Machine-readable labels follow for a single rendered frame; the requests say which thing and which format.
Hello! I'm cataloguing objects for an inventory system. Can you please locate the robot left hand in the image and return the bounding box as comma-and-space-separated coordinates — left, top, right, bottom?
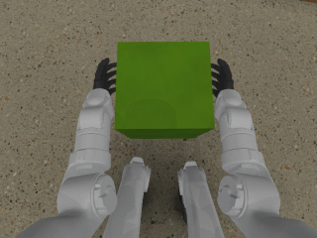
93, 58, 117, 95

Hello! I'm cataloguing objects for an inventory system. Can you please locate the left robot thigh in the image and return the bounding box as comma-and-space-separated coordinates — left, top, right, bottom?
102, 161, 152, 238

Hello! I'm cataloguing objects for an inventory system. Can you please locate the left robot shin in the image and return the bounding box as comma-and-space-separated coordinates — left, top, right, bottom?
122, 157, 145, 175

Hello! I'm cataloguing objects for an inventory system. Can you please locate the right robot forearm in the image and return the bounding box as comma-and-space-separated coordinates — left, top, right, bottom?
214, 88, 280, 206

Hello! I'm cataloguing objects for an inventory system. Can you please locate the robot right upper arm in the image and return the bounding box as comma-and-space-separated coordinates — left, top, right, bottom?
217, 173, 317, 238

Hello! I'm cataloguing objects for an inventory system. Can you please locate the robot left upper arm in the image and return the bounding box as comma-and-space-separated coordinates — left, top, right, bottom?
15, 173, 118, 238

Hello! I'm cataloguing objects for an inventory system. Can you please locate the robot right hand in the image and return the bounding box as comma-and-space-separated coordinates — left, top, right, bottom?
211, 59, 234, 98

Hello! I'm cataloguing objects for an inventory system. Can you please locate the left robot forearm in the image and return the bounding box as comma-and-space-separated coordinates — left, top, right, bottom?
56, 88, 114, 209

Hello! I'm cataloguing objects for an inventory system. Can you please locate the carton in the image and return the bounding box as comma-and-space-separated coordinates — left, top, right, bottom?
114, 42, 215, 139

